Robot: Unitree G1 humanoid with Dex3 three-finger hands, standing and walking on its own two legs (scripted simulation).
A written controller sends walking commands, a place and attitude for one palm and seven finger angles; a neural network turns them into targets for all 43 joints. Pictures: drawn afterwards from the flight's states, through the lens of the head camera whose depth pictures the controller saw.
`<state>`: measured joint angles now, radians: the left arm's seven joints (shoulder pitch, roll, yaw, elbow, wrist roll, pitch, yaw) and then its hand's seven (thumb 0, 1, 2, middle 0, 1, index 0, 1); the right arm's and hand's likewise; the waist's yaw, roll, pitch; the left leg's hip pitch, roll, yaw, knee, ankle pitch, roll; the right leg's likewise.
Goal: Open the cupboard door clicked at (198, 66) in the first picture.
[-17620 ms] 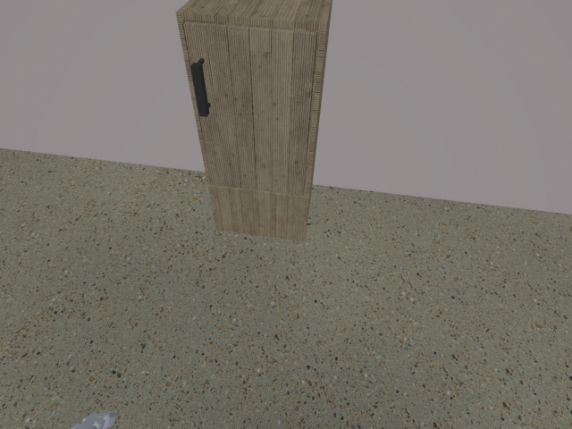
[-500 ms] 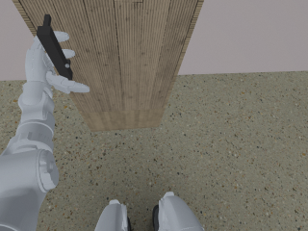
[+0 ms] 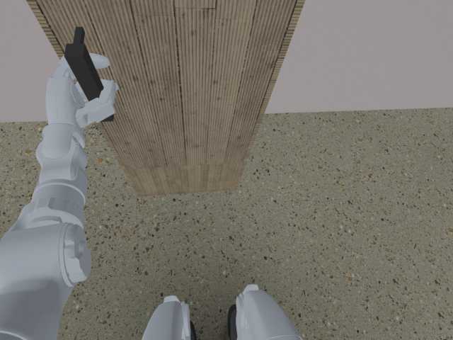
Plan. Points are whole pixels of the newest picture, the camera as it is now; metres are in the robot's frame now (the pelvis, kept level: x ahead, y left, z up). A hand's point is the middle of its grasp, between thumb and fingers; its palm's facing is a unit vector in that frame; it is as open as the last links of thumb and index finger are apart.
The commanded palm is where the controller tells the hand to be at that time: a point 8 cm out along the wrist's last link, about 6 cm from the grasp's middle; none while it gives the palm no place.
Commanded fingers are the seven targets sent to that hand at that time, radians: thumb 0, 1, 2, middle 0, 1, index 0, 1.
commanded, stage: close the thumb around the handle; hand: left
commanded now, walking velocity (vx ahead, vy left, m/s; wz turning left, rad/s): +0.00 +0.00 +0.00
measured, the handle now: (94, 78) +0.56 +0.19 +0.06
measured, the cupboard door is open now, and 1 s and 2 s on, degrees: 0 30 45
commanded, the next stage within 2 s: pull the door open along its arc in 0.12 s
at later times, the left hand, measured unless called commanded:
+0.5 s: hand (107, 110) +0.49 +0.17 +0.06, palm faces +0.02 -1.00 +0.00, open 6.0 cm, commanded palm +0.44 +0.21 +0.06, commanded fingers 0.00 0.90 0.90 -0.40 -1.35 -0.40 -1.35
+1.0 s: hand (155, 184) +0.35 +0.09 +0.06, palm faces +0.41 -0.91 +0.06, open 6.3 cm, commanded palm +0.30 +0.12 +0.06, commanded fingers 0.00 0.90 0.90 -0.40 -1.35 -0.40 -1.35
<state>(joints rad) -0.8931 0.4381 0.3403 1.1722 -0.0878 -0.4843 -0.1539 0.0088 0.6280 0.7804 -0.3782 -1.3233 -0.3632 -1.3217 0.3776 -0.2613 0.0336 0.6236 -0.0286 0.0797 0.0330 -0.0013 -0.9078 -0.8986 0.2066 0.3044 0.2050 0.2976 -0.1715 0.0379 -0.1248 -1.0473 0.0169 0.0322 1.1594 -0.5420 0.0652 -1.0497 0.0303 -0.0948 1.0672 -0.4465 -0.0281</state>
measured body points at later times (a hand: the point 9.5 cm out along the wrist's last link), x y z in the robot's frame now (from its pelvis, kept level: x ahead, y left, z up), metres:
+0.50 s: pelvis +0.01 +0.00 +0.01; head +0.14 +0.02 +0.44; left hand +0.48 +0.22 +0.06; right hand +0.01 -0.26 -0.10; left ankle +0.00 +0.07 -0.65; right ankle +0.03 -0.11 -0.65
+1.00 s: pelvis +0.01 -0.01 +0.02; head +0.08 -0.01 +0.46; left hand +0.33 +0.13 +0.06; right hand +0.18 -0.23 -0.09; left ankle +0.00 +0.07 -0.65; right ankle +0.03 -0.11 -0.65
